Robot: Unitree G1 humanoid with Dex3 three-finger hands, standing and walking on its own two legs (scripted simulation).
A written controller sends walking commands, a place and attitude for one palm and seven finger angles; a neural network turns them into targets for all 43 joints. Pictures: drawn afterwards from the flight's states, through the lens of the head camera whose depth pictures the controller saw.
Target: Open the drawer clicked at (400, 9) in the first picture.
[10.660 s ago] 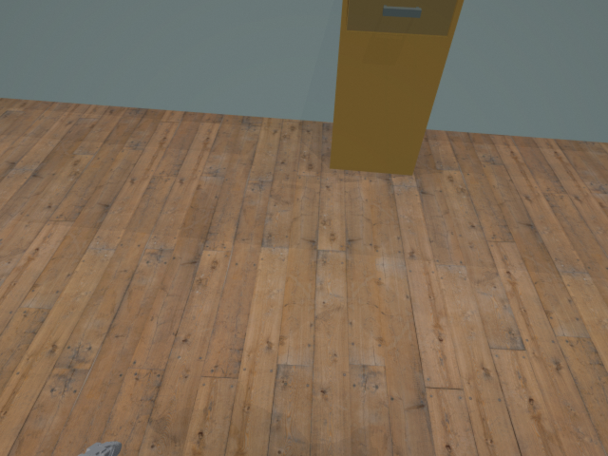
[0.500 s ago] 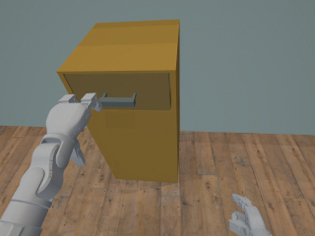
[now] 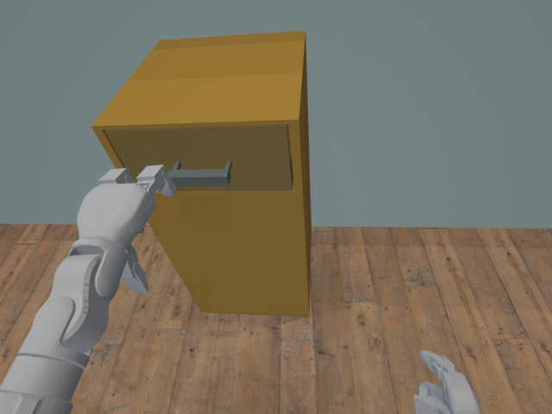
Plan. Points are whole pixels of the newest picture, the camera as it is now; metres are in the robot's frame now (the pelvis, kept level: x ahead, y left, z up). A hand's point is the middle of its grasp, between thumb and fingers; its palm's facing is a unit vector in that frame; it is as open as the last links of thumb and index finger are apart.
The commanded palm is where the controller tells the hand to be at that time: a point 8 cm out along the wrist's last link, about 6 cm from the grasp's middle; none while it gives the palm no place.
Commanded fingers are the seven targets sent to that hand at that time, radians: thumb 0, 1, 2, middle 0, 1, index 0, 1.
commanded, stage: move the hooked fingers above the handle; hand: left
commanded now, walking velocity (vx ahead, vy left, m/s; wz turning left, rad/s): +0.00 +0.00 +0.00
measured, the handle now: (200, 171) +0.57 +0.26 +0.01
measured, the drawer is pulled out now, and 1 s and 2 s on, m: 0.00 0.00 0.00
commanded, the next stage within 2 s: none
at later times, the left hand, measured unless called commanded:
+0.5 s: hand (161, 207) +0.38 +0.24 +0.10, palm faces +0.02 -0.04 -1.00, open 13.9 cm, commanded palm +0.36 +0.25 +0.16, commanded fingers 0.00 -0.50 0.30 -0.30 -1.20 -0.30 -1.20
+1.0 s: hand (175, 185) +0.45 +0.25 +0.08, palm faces -0.02 -0.01 -1.00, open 13.9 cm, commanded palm +0.43 +0.26 +0.14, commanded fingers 0.00 -0.50 0.30 -0.30 -1.20 -0.30 -1.20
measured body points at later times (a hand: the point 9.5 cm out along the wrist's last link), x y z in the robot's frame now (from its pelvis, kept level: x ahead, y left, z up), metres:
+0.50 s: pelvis +0.00 +0.01 +0.00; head +0.03 -0.03 +0.45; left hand +0.37 +0.24 +0.16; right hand +0.15 -0.24 -0.13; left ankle -0.01 +0.13 -0.74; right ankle +0.02 -0.12 -0.74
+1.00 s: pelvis +0.01 +0.01 -0.01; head +0.07 -0.02 +0.44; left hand +0.44 +0.25 +0.14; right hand +0.12 -0.26 -0.14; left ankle -0.01 +0.13 -0.74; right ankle +0.02 -0.12 -0.74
